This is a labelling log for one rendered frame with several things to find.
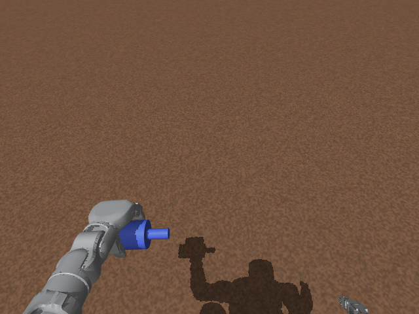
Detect right robot hand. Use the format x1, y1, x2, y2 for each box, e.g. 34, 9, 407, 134
339, 296, 368, 314

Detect bottle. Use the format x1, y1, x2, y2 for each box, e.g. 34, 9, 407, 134
118, 220, 170, 250

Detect left robot hand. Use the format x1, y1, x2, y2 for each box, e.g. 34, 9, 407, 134
88, 200, 145, 258

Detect left robot arm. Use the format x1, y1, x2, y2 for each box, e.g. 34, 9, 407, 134
22, 221, 117, 314

